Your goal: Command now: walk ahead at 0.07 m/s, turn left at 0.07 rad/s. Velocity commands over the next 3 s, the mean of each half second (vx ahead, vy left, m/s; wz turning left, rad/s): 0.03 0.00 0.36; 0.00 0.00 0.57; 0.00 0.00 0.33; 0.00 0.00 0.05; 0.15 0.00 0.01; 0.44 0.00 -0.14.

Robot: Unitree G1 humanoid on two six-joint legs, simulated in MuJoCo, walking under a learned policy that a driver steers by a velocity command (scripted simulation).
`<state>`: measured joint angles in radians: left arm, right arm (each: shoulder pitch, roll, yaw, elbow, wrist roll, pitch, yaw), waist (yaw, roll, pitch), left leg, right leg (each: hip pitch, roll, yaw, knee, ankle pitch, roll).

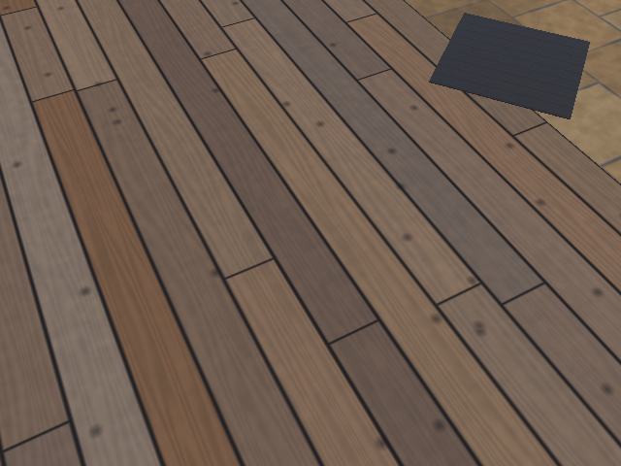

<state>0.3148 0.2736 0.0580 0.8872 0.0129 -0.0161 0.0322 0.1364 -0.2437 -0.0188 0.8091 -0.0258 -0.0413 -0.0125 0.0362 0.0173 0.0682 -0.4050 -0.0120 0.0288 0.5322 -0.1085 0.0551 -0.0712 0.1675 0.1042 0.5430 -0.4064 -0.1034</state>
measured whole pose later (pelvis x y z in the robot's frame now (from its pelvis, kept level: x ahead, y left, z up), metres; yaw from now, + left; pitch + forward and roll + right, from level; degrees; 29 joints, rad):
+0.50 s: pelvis +0.01 -0.02 +0.01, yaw +16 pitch +1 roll +0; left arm 0.24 0.28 0.03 0.83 0.02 0.02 0.06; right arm 0.19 -0.29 -0.09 0.81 -0.01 0.06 0.01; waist 0.00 0.03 0.03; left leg -0.45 -0.15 -0.16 0.60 -0.30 0.01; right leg -0.22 0.05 0.04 0.44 -0.23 -0.05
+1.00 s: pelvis +0.00 +0.01 +0.01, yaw +34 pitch +0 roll +0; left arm 0.22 0.31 0.06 0.77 0.02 0.05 0.02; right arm 0.17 -0.29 -0.06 0.73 0.00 0.04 0.02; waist 0.02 -0.05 0.08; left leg -0.23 -0.07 -0.02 0.51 -0.28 0.07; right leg -0.42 -0.04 -0.04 1.00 -0.49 0.03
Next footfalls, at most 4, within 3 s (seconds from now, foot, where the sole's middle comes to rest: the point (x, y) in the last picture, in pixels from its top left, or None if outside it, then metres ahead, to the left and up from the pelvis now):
0.44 right None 0.07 -0.10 -0.76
0.90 left None -0.03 0.10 -0.76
1.38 right None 0.12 -0.05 -0.76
2.86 right None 0.34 0.21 -0.76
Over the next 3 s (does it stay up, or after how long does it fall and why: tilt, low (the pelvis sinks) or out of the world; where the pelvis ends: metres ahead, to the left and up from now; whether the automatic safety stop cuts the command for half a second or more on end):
stays up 0.25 0.19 0.01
